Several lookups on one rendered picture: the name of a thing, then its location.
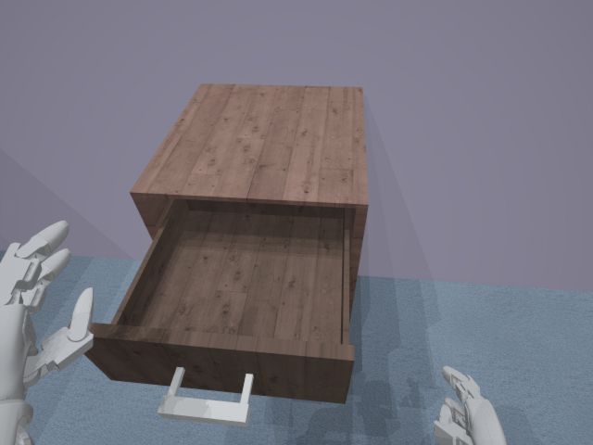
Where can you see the robot right hand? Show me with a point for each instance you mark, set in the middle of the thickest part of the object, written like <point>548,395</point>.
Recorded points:
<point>475,424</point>

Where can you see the drawer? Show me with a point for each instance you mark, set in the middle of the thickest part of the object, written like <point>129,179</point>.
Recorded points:
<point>234,288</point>

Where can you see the robot left hand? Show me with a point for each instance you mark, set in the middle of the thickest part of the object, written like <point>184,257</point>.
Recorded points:
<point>25,273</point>

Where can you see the cabinet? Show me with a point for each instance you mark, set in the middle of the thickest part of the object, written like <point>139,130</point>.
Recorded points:
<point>273,144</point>

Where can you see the robot left forearm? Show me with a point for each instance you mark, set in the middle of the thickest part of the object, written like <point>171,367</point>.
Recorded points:
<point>15,417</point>

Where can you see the handle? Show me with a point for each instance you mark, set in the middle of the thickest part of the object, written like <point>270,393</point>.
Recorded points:
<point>205,411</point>

